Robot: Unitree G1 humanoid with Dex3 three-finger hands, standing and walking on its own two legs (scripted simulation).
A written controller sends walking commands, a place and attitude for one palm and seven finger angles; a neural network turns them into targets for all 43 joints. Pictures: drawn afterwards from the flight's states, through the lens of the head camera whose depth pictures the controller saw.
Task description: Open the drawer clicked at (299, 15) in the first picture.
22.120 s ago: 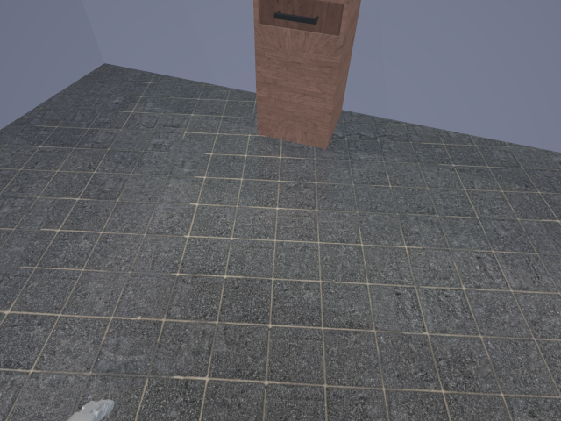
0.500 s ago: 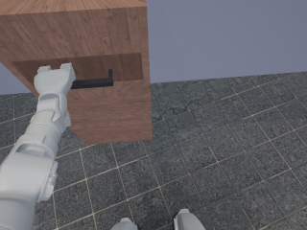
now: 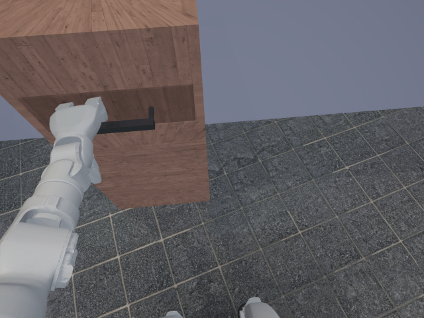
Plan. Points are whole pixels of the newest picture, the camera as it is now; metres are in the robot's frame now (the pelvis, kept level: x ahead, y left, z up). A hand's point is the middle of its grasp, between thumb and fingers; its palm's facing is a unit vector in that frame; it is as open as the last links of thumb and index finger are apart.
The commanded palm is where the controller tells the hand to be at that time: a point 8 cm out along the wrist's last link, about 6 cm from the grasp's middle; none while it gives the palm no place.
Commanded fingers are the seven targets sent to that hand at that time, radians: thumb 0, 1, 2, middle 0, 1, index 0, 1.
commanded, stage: re-aim the fingers above the handle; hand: left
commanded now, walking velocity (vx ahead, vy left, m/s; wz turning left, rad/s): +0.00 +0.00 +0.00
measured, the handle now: (113, 120) +0.56 +0.21 -0.04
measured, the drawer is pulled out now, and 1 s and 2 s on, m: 0.00 0.00 0.00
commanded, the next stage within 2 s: lower the fingers behind the handle in 0.34 s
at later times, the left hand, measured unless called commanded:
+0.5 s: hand (95, 134) +0.48 +0.22 +0.02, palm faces -0.13 -0.02 -0.99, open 13.8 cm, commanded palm +0.47 +0.21 +0.07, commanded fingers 0.00 -0.50 0.30 -0.30 -1.20 -0.30 -1.20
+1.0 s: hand (103, 140) +0.48 +0.22 -0.01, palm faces -0.06 -0.01 -1.00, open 13.8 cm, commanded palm +0.46 +0.21 +0.03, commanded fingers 0.00 -0.50 0.30 -0.30 -1.20 -0.30 -1.20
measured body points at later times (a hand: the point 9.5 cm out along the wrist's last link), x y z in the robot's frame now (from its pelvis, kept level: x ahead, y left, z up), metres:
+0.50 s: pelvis +0.00 +0.00 -0.01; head +0.11 +0.00 +0.43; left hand +0.48 +0.22 +0.07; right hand +0.00 -0.26 -0.14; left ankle -0.03 +0.11 -0.71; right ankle +0.01 -0.13 -0.71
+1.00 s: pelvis -0.01 +0.00 -0.02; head +0.11 +0.00 +0.41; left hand +0.48 +0.21 +0.04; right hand +0.01 -0.27 -0.15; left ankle -0.03 +0.11 -0.71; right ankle +0.01 -0.13 -0.71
